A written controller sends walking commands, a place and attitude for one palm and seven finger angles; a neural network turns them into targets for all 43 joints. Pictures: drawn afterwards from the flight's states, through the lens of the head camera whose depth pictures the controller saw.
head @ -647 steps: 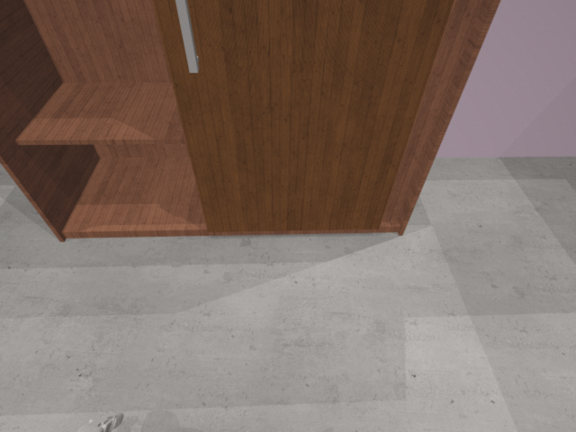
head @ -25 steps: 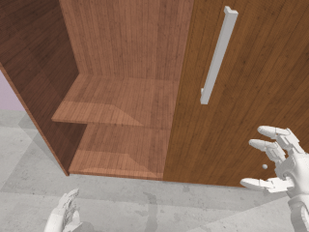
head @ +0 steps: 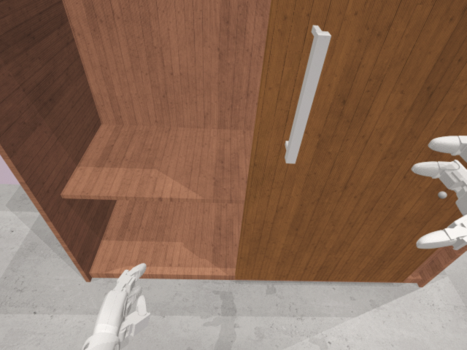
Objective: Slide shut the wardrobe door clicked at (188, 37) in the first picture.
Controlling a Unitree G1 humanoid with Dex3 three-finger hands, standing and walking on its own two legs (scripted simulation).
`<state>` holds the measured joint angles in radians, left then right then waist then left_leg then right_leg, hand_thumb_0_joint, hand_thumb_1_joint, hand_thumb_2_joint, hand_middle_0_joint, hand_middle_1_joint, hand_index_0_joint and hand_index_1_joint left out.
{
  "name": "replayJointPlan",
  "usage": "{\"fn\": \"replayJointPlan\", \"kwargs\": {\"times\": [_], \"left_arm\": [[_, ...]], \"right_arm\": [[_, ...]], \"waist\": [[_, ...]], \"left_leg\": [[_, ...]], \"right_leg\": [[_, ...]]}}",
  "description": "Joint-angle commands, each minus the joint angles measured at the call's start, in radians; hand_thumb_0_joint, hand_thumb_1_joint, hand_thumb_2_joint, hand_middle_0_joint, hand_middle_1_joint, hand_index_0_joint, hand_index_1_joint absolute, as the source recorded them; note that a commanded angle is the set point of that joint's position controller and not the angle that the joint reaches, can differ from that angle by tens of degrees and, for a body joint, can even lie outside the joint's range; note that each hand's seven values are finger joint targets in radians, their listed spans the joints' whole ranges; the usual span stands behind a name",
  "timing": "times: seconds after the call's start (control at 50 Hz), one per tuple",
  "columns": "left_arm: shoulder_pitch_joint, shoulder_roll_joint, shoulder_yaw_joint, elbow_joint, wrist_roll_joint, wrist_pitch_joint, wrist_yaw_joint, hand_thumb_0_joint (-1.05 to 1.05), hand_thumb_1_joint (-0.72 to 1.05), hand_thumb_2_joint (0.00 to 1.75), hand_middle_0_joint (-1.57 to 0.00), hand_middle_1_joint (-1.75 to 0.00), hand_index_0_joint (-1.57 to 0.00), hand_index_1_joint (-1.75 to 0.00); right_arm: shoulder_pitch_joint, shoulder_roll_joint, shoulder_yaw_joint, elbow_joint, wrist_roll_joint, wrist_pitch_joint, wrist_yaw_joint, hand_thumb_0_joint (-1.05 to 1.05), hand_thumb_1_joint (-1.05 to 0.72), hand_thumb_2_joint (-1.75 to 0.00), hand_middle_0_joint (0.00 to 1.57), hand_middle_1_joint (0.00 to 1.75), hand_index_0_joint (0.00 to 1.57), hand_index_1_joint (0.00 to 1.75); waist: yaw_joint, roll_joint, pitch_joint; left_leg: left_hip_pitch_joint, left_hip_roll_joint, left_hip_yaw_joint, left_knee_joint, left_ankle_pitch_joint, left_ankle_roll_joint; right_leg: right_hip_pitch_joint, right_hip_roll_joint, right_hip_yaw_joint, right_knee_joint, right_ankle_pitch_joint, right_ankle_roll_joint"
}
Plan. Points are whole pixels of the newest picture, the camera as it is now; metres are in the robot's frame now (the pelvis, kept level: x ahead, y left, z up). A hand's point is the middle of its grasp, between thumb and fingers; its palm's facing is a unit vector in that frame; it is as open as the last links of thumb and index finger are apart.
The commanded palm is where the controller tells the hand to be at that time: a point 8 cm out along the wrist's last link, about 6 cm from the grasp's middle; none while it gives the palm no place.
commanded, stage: raise the hand with hooked fingers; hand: right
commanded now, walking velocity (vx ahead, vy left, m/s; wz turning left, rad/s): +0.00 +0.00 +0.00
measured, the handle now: (301, 102) +0.56 -0.15 +0.18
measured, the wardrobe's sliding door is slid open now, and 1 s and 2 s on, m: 0.64 0.64 0.64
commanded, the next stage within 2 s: move the hooked fingers beside the handle in 0.50 s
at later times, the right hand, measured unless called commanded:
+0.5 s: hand (436, 186) +0.28 -0.27 +0.21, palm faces +0.14 +0.99 -0.09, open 13.9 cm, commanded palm +0.24 -0.30 +0.21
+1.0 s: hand (393, 169) +0.32 -0.24 +0.20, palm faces +0.03 +1.00 -0.08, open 14.0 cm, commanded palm +0.31 -0.29 +0.20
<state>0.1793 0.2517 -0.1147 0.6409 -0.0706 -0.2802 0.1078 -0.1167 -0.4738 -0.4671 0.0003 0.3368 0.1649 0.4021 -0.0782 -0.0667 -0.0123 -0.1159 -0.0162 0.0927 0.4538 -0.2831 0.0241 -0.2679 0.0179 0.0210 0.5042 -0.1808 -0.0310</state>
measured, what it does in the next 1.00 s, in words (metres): stands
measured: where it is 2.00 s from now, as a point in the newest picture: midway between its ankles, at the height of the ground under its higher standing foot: outside the picture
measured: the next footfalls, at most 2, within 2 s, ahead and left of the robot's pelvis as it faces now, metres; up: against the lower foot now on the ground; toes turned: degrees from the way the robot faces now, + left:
none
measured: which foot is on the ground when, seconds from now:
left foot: down 0.00-1.00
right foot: down 0.00-1.00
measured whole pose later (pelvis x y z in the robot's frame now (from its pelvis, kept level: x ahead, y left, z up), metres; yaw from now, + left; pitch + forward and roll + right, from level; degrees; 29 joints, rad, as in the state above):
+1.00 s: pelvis +0.00 +0.02 +0.00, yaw +0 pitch -2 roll +1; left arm 0.19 0.28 -0.08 0.66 -0.09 -0.26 0.11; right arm -0.30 -0.45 -0.42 0.24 0.31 0.14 0.41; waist -0.04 -0.08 -0.01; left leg -0.15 -0.03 0.09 0.48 -0.30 0.04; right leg -0.29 0.00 0.02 0.51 -0.19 -0.01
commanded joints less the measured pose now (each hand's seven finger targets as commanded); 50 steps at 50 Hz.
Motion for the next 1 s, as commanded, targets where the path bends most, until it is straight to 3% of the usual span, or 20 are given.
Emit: {"fn": "replayJointPlan", "kwargs": {"times": [0.0, 0.04, 0.1, 0.14, 0.22, 0.24, 0.3, 0.36, 0.4, 0.44, 0.48, 0.56, 0.64, 0.68, 0.74, 0.82, 0.84, 0.88, 0.92, 0.98], "left_arm": [[-0.135, 0.129, 0.056, -0.144, -0.013, -0.059, 0.01, 0.0, 0.9, 0.9, -0.2, -0.3, -0.2, -0.3], [-0.125, 0.136, 0.06, -0.141, -0.025, -0.051, 0.004, 0.0, 0.9, 0.9, -0.2, -0.3, -0.2, -0.3], [-0.142, 0.149, 0.066, -0.169, -0.04, -0.043, -0.005, 0.0, 0.9, 0.9, -0.2, -0.3, -0.2, -0.3], [-0.146, 0.142, 0.069, -0.192, -0.036, -0.044, -0.01, 0.0, 0.9, 0.9, -0.2, -0.3, -0.2, -0.3], [-0.145, 0.129, 0.076, -0.212, -0.011, -0.064, -0.01, 0.0, 0.9, 0.9, -0.2, -0.3, -0.2, -0.3], [-0.138, 0.127, 0.07, -0.196, 0.0, -0.066, -0.009, 0.0, 0.9, 0.9, -0.2, -0.3, -0.2, -0.3], [-0.13, 0.118, 0.073, -0.161, -0.004, -0.071, -0.005, 0.0, 0.9, 0.9, -0.2, -0.3, -0.2, -0.3], [-0.126, 0.129, 0.074, -0.138, -0.018, -0.064, 0.0, 0.0, 0.9, 0.9, -0.2, -0.3, -0.2, -0.3], [-0.124, 0.138, 0.074, -0.144, -0.03, -0.057, 0.004, 0.0, 0.9, 0.9, -0.2, -0.3, -0.2, -0.3], [-0.126, 0.141, 0.076, -0.163, -0.035, -0.052, 0.004, 0.0, 0.9, 0.9, -0.2, -0.3, -0.2, -0.3], [-0.134, 0.146, 0.08, -0.183, -0.038, -0.051, 0.002, 0.0, 0.9, 0.9, -0.2, -0.3, -0.2, -0.3], [-0.144, 0.129, 0.077, -0.196, -0.018, -0.061, -0.003, 0.0, 0.9, 0.9, -0.2, -0.3, -0.2, -0.3], [-0.129, 0.121, 0.075, -0.15, -0.012, -0.062, 0.0, 0.0, 0.9, 0.9, -0.2, -0.3, -0.2, -0.3], [-0.126, 0.124, 0.075, -0.135, -0.018, -0.06, 0.002, 0.0, 0.9, 0.9, -0.2, -0.3, -0.2, -0.3], [-0.122, 0.135, 0.073, -0.139, -0.029, -0.046, 0.007, 0.0, 0.9, 0.9, -0.2, -0.3, -0.2, -0.3], [-0.122, 0.141, 0.076, -0.169, -0.034, -0.043, 0.01, 0.0, 0.9, 0.9, -0.2, -0.3, -0.2, -0.3], [-0.12, 0.137, 0.075, -0.167, -0.032, -0.043, 0.009, 0.0, 0.9, 0.9, -0.2, -0.3, -0.2, -0.3], [-0.116, 0.14, 0.079, -0.163, -0.022, -0.047, 0.011, 0.0, 0.9, 0.9, -0.2, -0.3, -0.2, -0.3], [-0.115, 0.132, 0.078, -0.16, -0.015, -0.053, 0.011, 0.0, 0.9, 0.9, -0.2, -0.3, -0.2, -0.3], [-0.101, 0.133, 0.076, -0.132, -0.011, -0.045, 0.006, 0.0, 0.9, 0.9, -0.2, -0.3, -0.2, -0.3]], "right_arm": [[-0.347, -0.294, -0.112, -0.04, 0.04, -0.041, 0.019, 0.0, 0.5, -0.3, 0.3, 1.2, 0.3, 1.2], [-0.273, -0.232, -0.056, 0.091, 0.039, 0.015, 0.046, 0.0, 0.5, -0.3, 0.3, 1.2, 0.3, 1.2], [-0.285, -0.219, 0.002, 0.065, 0.03, 0.068, 0.075, 0.0, 0.5, -0.3, 0.3, 1.2, 0.3, 1.2], [-0.306, -0.25, -0.016, -0.051, 0.03, 0.046, 0.068, 0.0, 0.5, -0.3, 0.3, 1.2, 0.3, 1.2], [-0.328, -0.392, -0.196, -0.338, 0.044, -0.088, 0.013, 0.0, 0.5, -0.3, 0.3, 1.2, 0.3, 1.2], [-0.291, -0.431, -0.244, -0.343, 0.053, -0.112, -0.006, 0.0, 0.5, -0.3, 0.3, 1.2, 0.3, 1.2], [-0.281, -0.357, -0.234, -0.225, 0.058, -0.126, -0.029, 0.0, 0.5, -0.3, 0.3, 1.2, 0.3, 1.2], [-0.297, -0.285, -0.139, -0.045, 0.041, -0.051, -0.021, 0.0, 0.5, -0.3, 0.3, 1.2, 0.3, 1.2], [-0.302, -0.24, -0.053, 0.029, 0.028, 0.008, 0.005, 0.0, 0.5, -0.3, 0.3, 1.2, 0.3, 1.2], [-0.303, -0.206, 0.004, 0.023, 0.023, 0.039, 0.03, 0.0, 0.5, -0.3, 0.3, 1.2, 0.3, 1.2], [-0.325, -0.247, -0.015, -0.068, 0.021, 0.031, 0.045, 0.0, 0.5, -0.3, 0.3, 1.2, 0.3, 1.2], [-0.331, -0.364, -0.166, -0.263, 0.049, -0.072, 0.025, 0.0, 0.5, -0.3, 0.3, 1.2, 0.3, 1.2], [-0.345, -0.365, -0.213, -0.139, 0.056, -0.107, -0.011, 0.0, 0.5, -0.3, 0.3, 1.2, 0.3, 1.2], [-0.345, -0.318, -0.162, -0.014, 0.043, -0.072, -0.018, 0.0, 0.5, -0.3, 0.3, 1.2, 0.3, 1.2], [-0.377, -0.253, -0.048, 0.097, 0.011, 0.0, -0.002, 0.0, 0.5, -0.3, 0.3, 1.2, 0.3, 1.2], [-0.52, -0.249, 0.028, 0.031, -0.008, -0.005, 0.025, 0.0, 0.5, -0.3, 0.3, 1.2, 0.3, 1.2], [-0.553, -0.259, 0.023, -0.001, -0.002, -0.031, 0.021, 0.0, 0.5, -0.3, 0.3, 1.2, 0.3, 1.2], [-0.609, -0.334, -0.059, -0.038, 0.0, -0.084, 0.009, 0.0, 0.5, -0.3, 0.3, 1.2, 0.3, 1.2], [-0.625, -0.341, -0.085, -0.058, 0.001, -0.129, -0.007, 0.0, 0.5, -0.3, 0.3, 1.2, 0.3, 1.2], [-0.601, -0.345, -0.111, 0.086, -0.006, -0.125, -0.034, 0.0, 0.5, -0.3, 0.3, 1.2, 0.3, 1.2]], "waist": [[0.027, -0.033, -0.11], [0.025, 0.022, -0.052], [0.034, 0.0, -0.058], [0.03, 0.022, -0.132], [0.004, -0.042, -0.351], [-0.005, -0.04, -0.331], [0.008, -0.065, -0.214], [0.025, -0.07, -0.053], [0.038, -0.033, -0.013], [0.043, 0.017, -0.041], [0.04, 0.018, -0.143], [0.015, -0.006, -0.305], [0.013, -0.011, -0.204], [0.025, -0.019, -0.098], [0.041, 0.003, -0.036], [0.063, -0.003, -0.16], [0.068, 0.022, -0.188], [0.057, -0.011, -0.277], [0.047, -0.047, -0.333], [0.04, -0.009, -0.252]], "left_leg": [[-0.143, -0.017, -0.023, -0.1, 0.094, 0.007], [-0.167, -0.011, -0.031, -0.112, 0.078, 0.005], [-0.193, 0.003, -0.044, -0.099, 0.062, 0.0], [-0.161, 0.005, -0.051, -0.091, 0.06, 0.003], [-0.065, -0.008, -0.041, -0.06, 0.166, 0.002], [-0.049, -0.007, -0.048, -0.065, 0.173, 0.004], [-0.095, -0.011, -0.035, -0.073, 0.181, 0.0], [-0.161, -0.001, -0.048, -0.105, 0.122, -0.002], [-0.191, 0.004, -0.06, -0.116, 0.086, -0.009], [-0.18, 0.014, -0.079, -0.114, 0.089, -0.012], [-0.155, 0.015, -0.082, -0.093, 0.129, -0.018], [-0.068, 0.007, -0.075, -0.066, 0.221, -0.014], [-0.094, -0.001, -0.062, -0.079, 0.217, -0.014], [-0.154, 0.004, -0.067, -0.096, 0.166, -0.015], [-0.181, 0.012, -0.075, -0.107, 0.127, -0.015], [-0.178, 0.012, -0.077, -0.089, 0.141, -0.018], [-0.161, 0.013, -0.086, -0.089, 0.145, -0.018], [-0.127, 0.006, -0.076, -0.073, 0.173, -0.013], [-0.099, 0.004, -0.065, -0.055, 0.219, -0.008], [-0.11, 0.004, -0.064, -0.063, 0.232, -0.011]], "right_leg": [[0.184, -0.008, 0.072, -0.099, 0.007, -0.001], [0.139, -0.009, 0.068, -0.099, -0.018, -0.002], [0.122, -0.004, 0.062, -0.083, -0.042, -0.003], [0.145, -0.004, 0.062, -0.068, -0.02, -0.005], [0.27, -0.001, 0.05, -0.048, 0.118, -0.011], [0.245, -0.004, 0.045, -0.046, 0.126, -0.01], [0.21, -0.004, 0.038, -0.058, 0.104, -0.008], [0.14, -0.005, 0.036, -0.07, 0.025, -0.003], [0.119, -0.005, 0.037, -0.073, -0.016, -0.005], [0.118, -0.004, 0.04, -0.056, -0.014, -0.008], [0.157, 0.001, 0.038, -0.036, 0.023, -0.015], [0.226, 0.006, 0.037, -0.02, 0.115, -0.017], [0.19, 0.004, 0.031, -0.03, 0.102, -0.012], [0.151, 0.001, 0.031, -0.043, 0.048, -0.01], [0.118, -0.001, 0.032, -0.049, 0.012, -0.009], [0.182, 0.006, 0.038, -0.032, 0.027, -0.019], [0.185, 0.003, 0.039, -0.022, 0.035, -0.019], [0.229, 0.005, 0.042, -0.021, 0.07, -0.018], [0.265, 0.006, 0.042, -0.02, 0.113, -0.016], [0.205, 0.004, 0.038, -0.03, 0.103, -0.016]]}}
